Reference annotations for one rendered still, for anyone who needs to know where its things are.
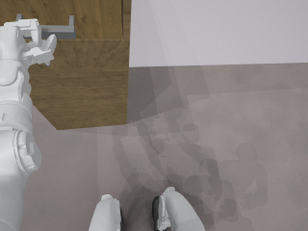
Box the robot left upper arm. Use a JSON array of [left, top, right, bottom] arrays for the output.
[[0, 130, 41, 231]]

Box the handle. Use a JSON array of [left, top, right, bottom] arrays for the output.
[[15, 13, 76, 39]]

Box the cabinet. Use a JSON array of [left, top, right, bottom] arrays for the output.
[[25, 0, 132, 131]]

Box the robot left hand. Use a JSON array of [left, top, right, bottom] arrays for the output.
[[0, 18, 57, 70]]

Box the drawer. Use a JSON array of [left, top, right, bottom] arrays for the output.
[[0, 0, 122, 39]]

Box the robot thigh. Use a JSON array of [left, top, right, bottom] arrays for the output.
[[159, 192, 206, 231], [89, 198, 121, 231]]

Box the robot left forearm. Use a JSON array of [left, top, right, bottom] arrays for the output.
[[0, 60, 34, 136]]

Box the right robot thigh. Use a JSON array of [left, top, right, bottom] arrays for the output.
[[159, 192, 206, 231]]

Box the left robot thigh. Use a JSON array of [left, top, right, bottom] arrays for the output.
[[89, 198, 121, 231]]

